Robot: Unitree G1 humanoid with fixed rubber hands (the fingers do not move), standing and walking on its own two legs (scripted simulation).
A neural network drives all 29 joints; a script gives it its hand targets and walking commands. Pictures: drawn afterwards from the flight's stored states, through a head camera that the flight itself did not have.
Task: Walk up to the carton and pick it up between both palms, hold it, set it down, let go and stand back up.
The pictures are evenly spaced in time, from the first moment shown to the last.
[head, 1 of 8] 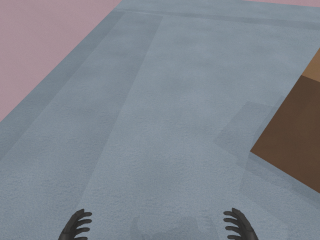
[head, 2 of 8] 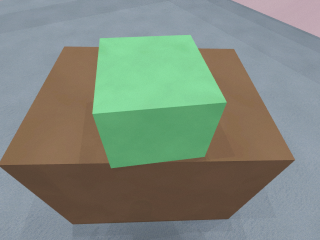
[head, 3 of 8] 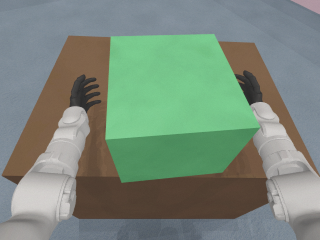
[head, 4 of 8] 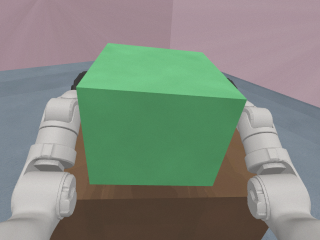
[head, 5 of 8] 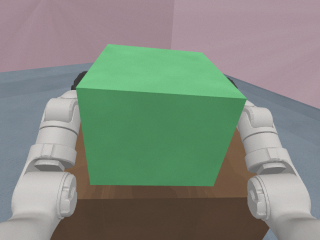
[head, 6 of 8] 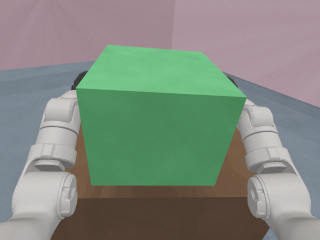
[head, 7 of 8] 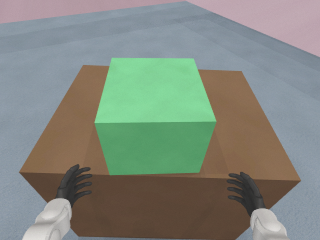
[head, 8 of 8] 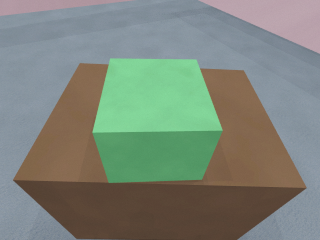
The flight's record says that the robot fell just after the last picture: no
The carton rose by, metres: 0.20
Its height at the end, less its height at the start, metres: +0.00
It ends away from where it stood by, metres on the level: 0.03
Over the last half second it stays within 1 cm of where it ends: yes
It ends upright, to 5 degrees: yes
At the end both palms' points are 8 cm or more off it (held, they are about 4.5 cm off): yes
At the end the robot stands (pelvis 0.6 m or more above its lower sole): yes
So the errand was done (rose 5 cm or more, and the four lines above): yes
